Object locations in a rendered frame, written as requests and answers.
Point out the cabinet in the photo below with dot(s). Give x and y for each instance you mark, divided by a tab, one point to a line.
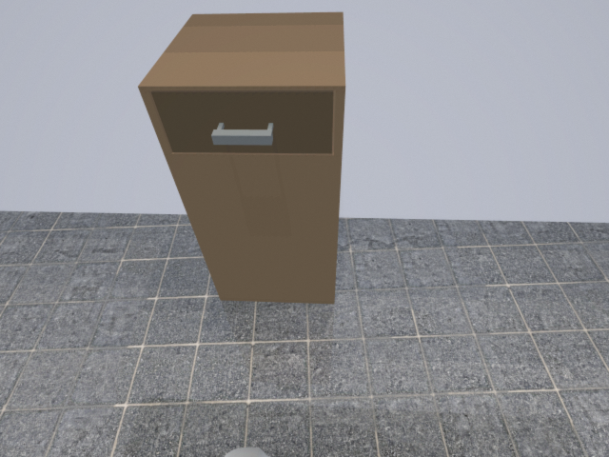
266	223

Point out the handle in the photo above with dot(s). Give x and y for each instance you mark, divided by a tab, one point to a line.
221	136

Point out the drawer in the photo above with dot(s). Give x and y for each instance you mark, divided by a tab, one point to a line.
302	119

